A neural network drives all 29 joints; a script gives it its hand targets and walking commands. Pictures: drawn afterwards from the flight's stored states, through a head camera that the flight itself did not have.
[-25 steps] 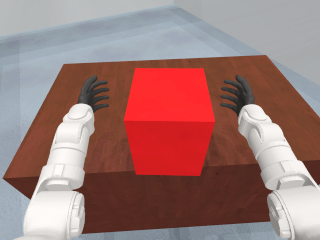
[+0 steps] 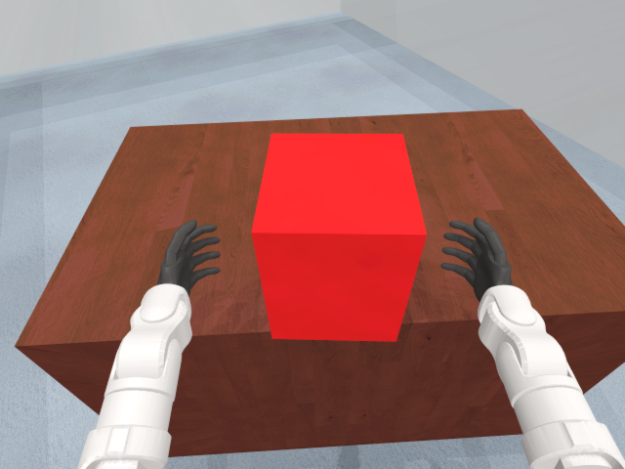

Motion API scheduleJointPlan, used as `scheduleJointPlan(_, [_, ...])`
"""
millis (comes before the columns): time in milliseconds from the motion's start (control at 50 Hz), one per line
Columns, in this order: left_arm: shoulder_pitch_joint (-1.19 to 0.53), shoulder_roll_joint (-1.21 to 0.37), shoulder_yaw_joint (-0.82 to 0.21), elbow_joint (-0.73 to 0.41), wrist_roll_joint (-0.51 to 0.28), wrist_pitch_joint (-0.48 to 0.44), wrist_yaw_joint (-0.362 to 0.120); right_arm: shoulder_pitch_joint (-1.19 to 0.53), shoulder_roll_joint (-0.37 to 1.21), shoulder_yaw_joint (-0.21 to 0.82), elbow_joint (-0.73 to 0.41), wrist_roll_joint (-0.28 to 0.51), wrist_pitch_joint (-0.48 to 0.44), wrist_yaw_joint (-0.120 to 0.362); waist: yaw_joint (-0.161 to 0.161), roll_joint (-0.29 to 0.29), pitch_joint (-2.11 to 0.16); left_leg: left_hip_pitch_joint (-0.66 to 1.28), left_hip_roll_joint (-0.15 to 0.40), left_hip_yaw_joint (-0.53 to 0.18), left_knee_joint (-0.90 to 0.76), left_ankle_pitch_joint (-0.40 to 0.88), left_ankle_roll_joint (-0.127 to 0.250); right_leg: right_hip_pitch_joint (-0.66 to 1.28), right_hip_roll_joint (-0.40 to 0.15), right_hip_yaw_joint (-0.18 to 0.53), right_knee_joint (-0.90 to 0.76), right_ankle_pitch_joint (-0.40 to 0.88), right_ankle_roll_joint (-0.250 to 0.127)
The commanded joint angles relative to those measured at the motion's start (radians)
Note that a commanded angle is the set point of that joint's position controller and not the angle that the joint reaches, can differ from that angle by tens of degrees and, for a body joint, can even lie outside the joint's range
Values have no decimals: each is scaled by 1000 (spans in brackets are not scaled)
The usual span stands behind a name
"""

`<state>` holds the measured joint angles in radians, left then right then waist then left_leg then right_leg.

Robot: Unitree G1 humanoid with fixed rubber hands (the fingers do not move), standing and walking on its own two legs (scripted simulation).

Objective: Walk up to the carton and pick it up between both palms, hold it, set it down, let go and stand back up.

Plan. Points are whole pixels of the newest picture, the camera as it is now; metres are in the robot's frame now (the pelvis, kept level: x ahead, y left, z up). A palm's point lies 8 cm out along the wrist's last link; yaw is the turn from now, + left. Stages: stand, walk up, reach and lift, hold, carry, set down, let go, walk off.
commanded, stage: set down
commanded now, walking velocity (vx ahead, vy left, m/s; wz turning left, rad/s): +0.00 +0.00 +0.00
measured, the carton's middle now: (335, 239) +0.45 +0.00 +0.03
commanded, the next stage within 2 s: let go in 1.62 s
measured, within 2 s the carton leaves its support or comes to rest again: neither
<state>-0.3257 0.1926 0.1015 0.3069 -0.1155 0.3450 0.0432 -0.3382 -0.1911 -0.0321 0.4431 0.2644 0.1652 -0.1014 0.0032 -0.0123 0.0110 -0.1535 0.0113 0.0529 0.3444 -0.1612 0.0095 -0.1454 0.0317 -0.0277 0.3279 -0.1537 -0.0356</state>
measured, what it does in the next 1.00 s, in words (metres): stands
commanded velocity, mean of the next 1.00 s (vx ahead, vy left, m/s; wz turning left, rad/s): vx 0.00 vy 0.00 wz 0.00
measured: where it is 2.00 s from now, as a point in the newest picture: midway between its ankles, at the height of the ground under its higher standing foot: outside the picture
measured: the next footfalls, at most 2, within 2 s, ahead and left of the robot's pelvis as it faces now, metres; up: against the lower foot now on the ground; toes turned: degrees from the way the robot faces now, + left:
none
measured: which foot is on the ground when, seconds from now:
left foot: down 0.00-1.00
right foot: down 0.00-1.00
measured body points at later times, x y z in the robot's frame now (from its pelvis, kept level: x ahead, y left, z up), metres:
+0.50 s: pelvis +0.03 +0.00 +0.00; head +0.02 +0.00 +0.45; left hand +0.28 +0.21 +0.03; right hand +0.29 -0.20 +0.03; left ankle +0.02 +0.11 -0.75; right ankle +0.02 -0.10 -0.75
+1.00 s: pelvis +0.04 +0.00 +0.00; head +0.03 +0.00 +0.45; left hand +0.23 +0.22 -0.02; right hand +0.24 -0.20 -0.02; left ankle +0.02 +0.11 -0.75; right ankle +0.02 -0.10 -0.75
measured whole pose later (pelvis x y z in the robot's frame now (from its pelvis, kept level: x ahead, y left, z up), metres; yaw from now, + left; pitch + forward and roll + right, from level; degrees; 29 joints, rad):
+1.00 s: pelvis +0.04 +0.00 +0.00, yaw +0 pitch -4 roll +0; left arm 0.26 0.21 -0.01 0.27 -0.10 -0.04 0.02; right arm 0.27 -0.15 0.03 0.31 0.14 -0.12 -0.05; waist 0.03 0.00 0.05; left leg -0.05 0.01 0.04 0.33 -0.21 0.00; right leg -0.04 0.04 -0.02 0.31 -0.20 -0.04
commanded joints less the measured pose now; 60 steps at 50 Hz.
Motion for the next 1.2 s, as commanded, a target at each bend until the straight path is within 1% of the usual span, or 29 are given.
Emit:
scheduleJointPlan(0, [-234,104,25,-246,-3,-83,4,-216,-104,-26,-270,-15,-82,8,13,15,-301,125,-17,-23,-29,165,-21,70,3,30,-41,115,34])
scheduleJointPlan(40, [-197,103,18,-265,-7,-107,8,-182,-101,-32,-296,-30,-99,12,15,11,-297,126,-14,-23,-30,156,-20,54,1,33,-43,100,30])
scheduleJointPlan(140, [-65,80,-7,-286,-12,-158,3,-36,-81,-28,-316,-39,-128,18,12,31,-251,136,-15,-31,-30,176,-28,43,-10,48,-53,117,21])
scheduleJointPlan(160, [-40,75,-16,-306,-18,-174,4,-17,-86,-34,-329,-37,-138,19,2,35,-263,150,-12,-37,-27,194,-31,41,-8,47,-51,129,18])
scheduleJointPlan(180, [-21,78,-26,-313,-18,-189,4,2,-86,-36,-344,-38,-148,21,8,33,-265,158,-10,-34,-27,195,-32,39,-5,44,-53,124,17])
scheduleJointPlan(260, [65,82,-36,-323,-32,-252,2,91,-76,-28,-391,-51,-186,31,6,7,-254,141,-13,-43,-26,214,-28,55,-11,56,-55,151,17])
scheduleJointPlan(300, [131,75,-36,-293,-17,-270,-6,151,-55,-11,-371,-55,-194,32,15,1,-223,144,-15,-43,-33,220,-25,73,-18,61,-60,171,21])
scheduleJointPlan(340, [185,67,-34,-295,-3,-283,-15,209,-54,4,-356,-46,-205,30,14,6,-191,159,-16,-48,-34,249,-30,79,-19,66,-67,199,22])
scheduleJointPlan(360, [221,69,-30,-290,-2,-292,-21,244,-53,12,-363,-49,-212,27,13,-12,-174,159,-18,-46,-33,256,-28,90,-20,69,-73,215,25])
scheduleJointPlan(380, [228,73,-32,-297,1,-301,-23,248,-50,12,-371,-46,-220,24,22,3,-164,159,-18,-44,-40,254,-31,88,-21,70,-78,212,25])
scheduleJointPlan(420, [260,74,-37,-318,8,-327,-19,297,-47,13,-379,-53,-240,25,15,20,-150,170,-19,-48,-42,254,-36,73,-24,69,-81,196,20])
scheduleJointPlan(440, [280,82,-33,-326,8,-342,-17,319,-49,20,-403,-57,-252,28,22,17,-155,171,-20,-49,-38,259,-34,78,-21,69,-82,194,17])
scheduleJointPlan(460, [281,78,-45,-325,1,-355,-16,322,-53,10,-410,-60,-263,29,13,21,-156,174,-16,-46,-36,261,-35,72,-22,71,-80,195,17])
scheduleJointPlan(520, [318,83,-61,-319,-5,-395,-9,364,-51,4,-421,-66,-284,35,13,45,-129,176,-15,-52,-32,263,-44,51,-25,70,-81,181,10])
scheduleJointPlan(600, [376,86,-71,-266,-4,-426,-11,422,-33,13,-386,-86,-298,42,16,38,-84,169,-11,-54,-44,211,-37,32,-37,77,-93,129,5])
scheduleJointPlan(620, [376,95,-75,-265,-12,-431,-10,421,-37,20,-400,-84,-303,42,16,26,-94,170,-9,-51,-42,197,-33,37,-36,76,-90,120,8])
scheduleJointPlan(660, [406,95,-79,-235,-18,-440,-14,450,-28,32,-387,-97,-308,40,21,1,-79,157,-11,-49,-40,192,-28,40,-41,80,-86,127,12])
scheduleJointPlan(680, [410,105,-74,-244,-15,-446,-16,458,-29,29,-388,-100,-312,40,21,-2,-94,157,-10,-46,-39,196,-24,52,-42,79,-84,146,15])
scheduleJointPlan(700, [421,109,-72,-241,-10,-450,-15,468,-29,32,-385,-100,-317,40,28,5,-94,152,-11,-45,-40,213,-26,56,-41,79,-79,158,16])
scheduleJointPlan(740, [432,107,-73,-216,-7,-449,-18,487,-24,31,-349,-109,-318,43,25,16,-79,151,-9,-46,-36,212,-31,46,-42,83,-81,143,10])
scheduleJointPlan(760, [430,114,-71,-216,-10,-449,-20,485,-28,28,-355,-113,-320,43,23,17,-83,154,-10,-44,-36,210,-30,47,-45,82,-81,147,10])
scheduleJointPlan(860, [473,116,-79,-199,2,-431,-24,522,-34,26,-320,-126,-327,49,18,9,-67,174,-10,-40,-27,223,-31,54,-39,72,-77,149,9])
scheduleJointPlan(960, [507,103,-80,-187,29,-418,-24,557,-31,21,-258,-133,-332,59,17,42,-43,177,-9,-35,-21,253,-40,53,-34,66,-72,162,3])
scheduleJointPlan(1000, [518,98,-87,-176,27,-413,-23,562,-35,14,-242,-147,-341,63,12,32,-42,180,-4,-37,-17,258,-40,41,-33,61,-70,159,3])
scheduleJointPlan(1020, [527,97,-86,-151,34,-410,-23,562,-36,21,-229,-151,-345,66,18,37,-39,181,-5,-34,-15,268,-40,41,-31,61,-70,161,2])
scheduleJointPlan(1080, [523,101,-90,-149,42,-411,-20,560,-40,20,-206,-153,-362,77,27,32,-33,180,-3,-31,-11,274,-41,43,-26,55,-69,154,2])
scheduleJointPlan(1140, [529,106,-88,-129,56,-407,-17,568,-47,7,-170,-170,-370,85,21,38,-20,182,0,-30,-15,257,-40,37,-25,51,-66,147,0])
scheduleJointPlan(1160, [528,101,-90,-111,57,-401,-18,562,-49,4,-156,-178,-371,87,27,30,-8,169,2,-29,-19,242,-38,34,-25,53,-75,125,0])
scheduleJointPlan(1180, [521,104,-94,-100,55,-397,-18,553,-44,2,-145,-181,-371,89,24,23,-9,167,4,-27,-19,221,-35,31,-26,52,-73,111,0])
